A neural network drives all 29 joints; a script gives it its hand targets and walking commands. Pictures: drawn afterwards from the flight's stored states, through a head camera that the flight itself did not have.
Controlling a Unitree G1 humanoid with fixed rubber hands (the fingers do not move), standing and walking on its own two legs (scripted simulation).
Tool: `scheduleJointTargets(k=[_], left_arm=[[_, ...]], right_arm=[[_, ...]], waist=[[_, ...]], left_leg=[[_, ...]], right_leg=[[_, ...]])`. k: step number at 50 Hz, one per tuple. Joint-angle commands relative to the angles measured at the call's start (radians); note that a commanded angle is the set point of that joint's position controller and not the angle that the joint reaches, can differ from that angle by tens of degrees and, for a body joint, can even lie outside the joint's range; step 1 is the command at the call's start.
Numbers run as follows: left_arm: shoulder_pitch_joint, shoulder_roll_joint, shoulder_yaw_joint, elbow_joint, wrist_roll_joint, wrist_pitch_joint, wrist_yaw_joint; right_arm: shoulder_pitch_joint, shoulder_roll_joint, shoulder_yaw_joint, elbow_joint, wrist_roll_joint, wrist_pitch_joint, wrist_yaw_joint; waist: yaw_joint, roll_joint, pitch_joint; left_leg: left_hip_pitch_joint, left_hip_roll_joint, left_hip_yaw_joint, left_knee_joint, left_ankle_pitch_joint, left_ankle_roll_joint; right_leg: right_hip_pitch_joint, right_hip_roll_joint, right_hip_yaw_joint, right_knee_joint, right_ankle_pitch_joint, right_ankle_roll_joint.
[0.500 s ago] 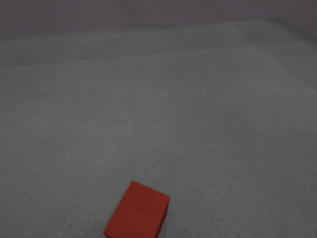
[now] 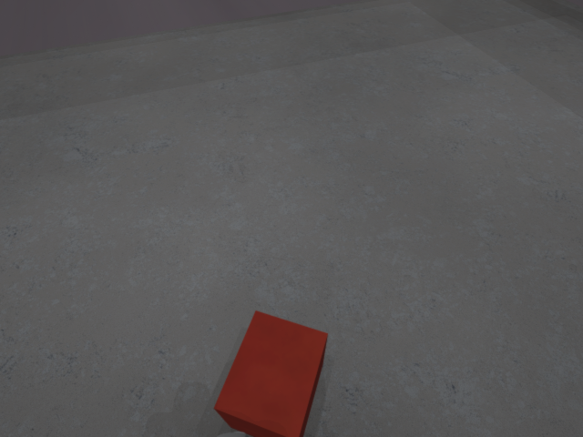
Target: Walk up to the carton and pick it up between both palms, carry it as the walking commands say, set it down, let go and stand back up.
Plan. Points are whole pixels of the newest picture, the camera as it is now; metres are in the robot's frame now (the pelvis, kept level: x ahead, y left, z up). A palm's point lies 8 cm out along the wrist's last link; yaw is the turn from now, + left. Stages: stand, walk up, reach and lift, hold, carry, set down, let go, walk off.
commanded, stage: walk up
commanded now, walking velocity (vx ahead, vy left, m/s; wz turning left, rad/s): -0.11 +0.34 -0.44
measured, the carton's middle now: (277, 382) +0.36 +0.08 -0.63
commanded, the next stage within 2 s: stand in 1.94 s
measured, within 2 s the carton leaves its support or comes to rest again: neither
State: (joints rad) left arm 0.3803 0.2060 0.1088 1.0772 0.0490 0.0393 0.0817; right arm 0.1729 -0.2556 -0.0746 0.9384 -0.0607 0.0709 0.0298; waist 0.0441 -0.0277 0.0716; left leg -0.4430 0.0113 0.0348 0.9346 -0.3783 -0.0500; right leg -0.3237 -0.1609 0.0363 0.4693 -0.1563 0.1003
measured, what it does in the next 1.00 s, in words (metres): steps to the left: left foot, then right foot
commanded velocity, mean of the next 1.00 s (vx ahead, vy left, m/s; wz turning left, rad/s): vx -0.12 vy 0.07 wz -0.19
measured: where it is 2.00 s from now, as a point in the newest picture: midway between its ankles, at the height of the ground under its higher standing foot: outside the picture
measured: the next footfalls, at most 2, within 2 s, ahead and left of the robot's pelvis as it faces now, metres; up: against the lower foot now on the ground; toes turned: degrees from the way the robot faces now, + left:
left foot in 0.14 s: +0.05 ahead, +0.25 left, +0.00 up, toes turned +0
right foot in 0.40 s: -0.01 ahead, +0.06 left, +0.00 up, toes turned -17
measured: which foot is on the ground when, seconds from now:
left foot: up 0.00-0.12, down 0.14-0.38, up 0.40-0.70, down 0.72-1.00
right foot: down 0.00-0.14, up 0.16-0.38, down 0.40-0.72, up 0.74-1.00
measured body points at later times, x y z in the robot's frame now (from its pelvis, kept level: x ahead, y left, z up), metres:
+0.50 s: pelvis -0.04 +0.15 -0.01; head +0.00 +0.11 +0.43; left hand +0.13 +0.37 -0.12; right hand -0.01 -0.11 -0.17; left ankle -0.02 +0.29 -0.69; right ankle -0.05 +0.07 -0.74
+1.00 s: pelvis -0.09 +0.25 +0.01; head -0.06 +0.30 +0.46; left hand +0.00 +0.52 -0.16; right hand -0.06 -0.04 -0.09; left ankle -0.04 +0.36 -0.74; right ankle -0.17 +0.08 -0.63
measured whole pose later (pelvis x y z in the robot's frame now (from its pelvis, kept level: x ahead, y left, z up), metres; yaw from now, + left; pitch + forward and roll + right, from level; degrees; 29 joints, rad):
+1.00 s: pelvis -0.09 +0.25 +0.01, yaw -11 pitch +0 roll -5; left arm 0.24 0.33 0.08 0.97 0.02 0.11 -0.04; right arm 0.23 -0.25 -0.05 0.89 -0.02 0.03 -0.04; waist 0.02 -0.04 0.04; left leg -0.23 0.14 0.07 0.43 -0.19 -0.01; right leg -0.45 0.01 0.04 1.16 -0.35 0.08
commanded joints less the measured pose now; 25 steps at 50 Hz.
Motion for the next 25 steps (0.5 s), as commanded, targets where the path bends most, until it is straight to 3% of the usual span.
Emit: scheduleJointTargets(k=[1, 2, 3, 4, 5, 6, 7, 8, 9, 10, 11, 12, 13, 14, 15, 16, 17, 18, 19, 20, 21, 22, 23, 24, 25], left_arm=[[0.031, 0.243, 0.066, -0.081, 0.032, 0.003, -0.016], [-0.009, 0.245, 0.057, -0.095, 0.017, 0.004, -0.014], [0.001, 0.258, 0.058, -0.106, 0.020, 0.009, -0.016], [-0.045, 0.255, 0.053, -0.131, 0.012, 0.006, -0.019], [-0.080, 0.246, 0.036, -0.158, 0.021, 0.003, -0.020], [-0.055, 0.187, 0.018, -0.148, 0.023, 0.005, -0.014], [-0.036, 0.105, -0.004, -0.204, 0.011, 0.010, -0.017], [-0.054, 0.115, -0.018, -0.233, 0.005, 0.017, -0.007], [-0.046, 0.119, -0.013, -0.224, 0.006, 0.026, -0.025], [-0.083, 0.108, -0.004, -0.241, 0.004, 0.032, -0.034], [-0.096, 0.115, 0.002, -0.254, -0.010, 0.024, -0.046], [-0.066, 0.120, 0.001, -0.219, -0.016, 0.018, -0.054], [-0.048, 0.108, -0.009, -0.227, -0.013, 0.011, -0.059], [-0.026, 0.100, -0.016, -0.224, -0.026, 0.003, -0.061], [-0.020, 0.101, -0.016, -0.224, -0.026, 0.004, -0.070], [-0.017, 0.087, -0.020, -0.214, -0.023, 0.007, -0.066], [0.028, 0.081, -0.030, -0.203, -0.026, 0.004, -0.058], [0.073, 0.108, -0.027, -0.211, -0.022, -0.006, -0.055], [0.023, 0.195, -0.011, -0.227, -0.003, -0.015, -0.051], [0.013, 0.287, 0.005, -0.257, 0.003, -0.016, -0.042], [-0.073, 0.293, -0.006, -0.302, -0.003, -0.015, -0.042], [-0.168, 0.265, -0.016, -0.323, -0.024, -0.019, -0.049], [-0.168, 0.230, -0.019, -0.303, -0.033, -0.020, -0.048], [-0.189, 0.212, -0.023, -0.307, -0.025, -0.025, -0.045], [-0.217, 0.200, -0.019, -0.310, -0.020, -0.019, -0.046]], right_arm=[[-0.028, 0.003, 0.020, -0.111, 0.007, 0.003, 0.020], [-0.002, 0.017, 0.021, -0.115, 0.006, 0.010, 0.025], [0.029, 0.000, 0.013, -0.126, 0.005, 0.013, 0.023], [0.082, 0.001, 0.013, -0.114, 0.006, 0.010, 0.024], [0.124, -0.053, 0.003, -0.101, 0.004, 0.001, 0.017], [0.196, -0.084, -0.009, -0.072, 0.000, -0.005, 0.010], [0.246, -0.210, -0.032, -0.102, -0.027, -0.013, 0.003], [0.173, -0.223, -0.031, -0.139, 0.000, -0.020, -0.012], [0.055, -0.194, -0.033, -0.136, 0.012, -0.018, -0.022], [0.028, -0.184, -0.017, -0.130, 0.010, -0.016, -0.029], [-0.031, -0.148, -0.013, -0.143, 0.027, -0.023, -0.039], [-0.059, -0.132, -0.004, -0.149, 0.034, -0.022, -0.050], [-0.036, -0.132, -0.003, -0.143, 0.023, -0.023, -0.061], [-0.026, -0.121, 0.012, -0.143, 0.022, -0.016, -0.058], [-0.060, -0.119, 0.008, -0.159, 0.021, -0.019, -0.052], [-0.060, -0.140, 0.009, -0.147, 0.015, -0.010, -0.056], [-0.074, -0.135, 0.002, -0.161, 0.024, 0.000, -0.050], [-0.044, -0.108, 0.007, -0.155, 0.039, 0.006, -0.053], [0.049, -0.047, 0.015, -0.133, 0.045, 0.010, -0.055], [0.096, 0.001, 0.027, -0.146, 0.044, -0.001, -0.054], [0.096, -0.014, 0.019, -0.129, 0.053, -0.002, -0.062], [0.140, -0.028, 0.017, -0.124, 0.044, 0.001, -0.053], [0.070, -0.057, 0.009, -0.113, 0.050, 0.007, -0.046], [0.079, -0.070, 0.005, -0.108, 0.053, 0.008, -0.033], [0.072, -0.085, -0.001, -0.102, 0.056, 0.010, -0.023]], waist=[[0.010, -0.287, -0.028], [-0.021, -0.311, -0.051], [-0.026, -0.236, -0.061], [-0.068, -0.237, -0.125], [-0.113, -0.117, -0.164], [-0.139, 0.064, -0.198], [-0.168, 0.450, -0.186], [-0.119, 0.460, -0.132], [-0.080, 0.333, -0.081], [-0.074, 0.250, -0.018], [-0.035, 0.218, 0.015], [-0.005, 0.212, 0.021], [-0.002, 0.151, -0.054], [-0.008, 0.167, -0.079], [0.003, 0.158, -0.103], [0.017, 0.128, -0.111], [0.055, 0.184, -0.097], [0.078, 0.137, -0.114], [0.035, -0.135, -0.087], [0.009, -0.308, -0.123], [-0.013, -0.218, -0.122], [-0.050, -0.158, -0.035], [-0.021, -0.112, -0.023], [-0.019, -0.172, -0.065], [-0.019, -0.153, -0.129]], left_leg=[[0.086, 0.011, 0.009, -0.196, 0.001, -0.001], [0.131, 0.012, 0.025, -0.239, 0.042, -0.002], [0.190, 0.002, 0.038, -0.266, 0.017, 0.002], [0.280, 0.004, 0.066, -0.355, 0.088, 0.002], [0.369, -0.005, 0.114, -0.391, 0.099, 0.014], [0.411, 0.031, 0.087, -0.501, 0.044, 0.054], [0.350, 0.274, -0.193, -0.724, -0.047, 0.127], [0.142, 0.347, -0.237, -0.777, -0.200, 0.155], [0.002, 0.335, -0.178, -0.792, -0.238, 0.177], [-0.024, 0.345, -0.152, -0.771, -0.101, 0.216], [-0.014, 0.290, -0.090, -0.707, 0.141, 0.192], [0.049, 0.250, -0.011, -0.610, 0.482, 0.190], [0.165, 0.253, 0.002, -0.534, 0.670, 0.202], [0.212, 0.237, 0.016, -0.477, 0.781, 0.207], [0.237, 0.248, 0.019, -0.490, 0.696, 0.205], [0.209, 0.267, -0.044, -0.481, 0.549, 0.204], [0.203, 0.251, -0.009, -0.411, 0.583, 0.174], [0.100, 0.213, -0.013, -0.306, 0.416, 0.115], [-0.117, 0.097, 0.043, -0.155, -0.081, 0.070], [-0.172, 0.055, -0.040, 0.049, -0.202, 0.022], [-0.120, 0.095, -0.095, 0.143, -0.177, 0.026], [-0.107, 0.069, -0.074, 0.169, -0.175, 0.000], [-0.122, 0.076, -0.101, 0.217, -0.163, -0.008], [-0.110, 0.054, -0.071, 0.306, -0.116, -0.013], [-0.063, 0.052, -0.073, 0.309, -0.081, -0.007]], right_leg=[[-0.107, -0.136, 0.184, -0.198, -0.103, -0.170], [-0.135, -0.136, 0.161, -0.194, -0.178, -0.154], [-0.163, -0.134, 0.188, -0.206, -0.244, -0.161], [-0.199, -0.097, 0.135, -0.159, -0.316, -0.129], [-0.252, -0.025, 0.083, -0.087, -0.348, -0.107], [-0.267, 0.054, -0.028, 0.066, -0.388, -0.075], [-0.402, 0.196, -0.171, 0.434, -0.552, -0.025], [-0.330, 0.134, -0.050, 0.607, -0.542, -0.028], [-0.277, 0.140, -0.040, 0.730, -0.466, -0.025], [-0.268, 0.120, -0.037, 0.789, -0.411, -0.028], [-0.269, 0.115, -0.014, 0.807, -0.360, -0.029], [-0.238, 0.120, -0.035, 0.808, -0.357, -0.031], [-0.241, 0.126, -0.059, 0.702, -0.335, -0.029], [-0.200, 0.117, -0.071, 0.606, -0.353, -0.039], [-0.171, 0.111, -0.079, 0.537, -0.337, -0.048], [-0.092, 0.116, -0.078, 0.385, -0.303, -0.052], [-0.002, 0.097, -0.080, 0.186, -0.208, -0.069], [0.177, 0.048, -0.013, -0.040, -0.046, -0.088], [0.310, -0.108, 0.196, -0.157, 0.129, -0.094], [0.226, -0.345, 0.434, -0.138, 0.422, -0.160], [0.138, -0.331, 0.352, -0.171, 0.325, -0.214], [0.067, -0.317, 0.275, -0.186, 0.335, -0.258], [0.088, -0.260, 0.204, -0.148, 0.400, -0.264], [0.069, -0.210, 0.167, -0.116, 0.492, -0.279], [0.076, -0.166, 0.097, -0.109, 0.425, -0.283]])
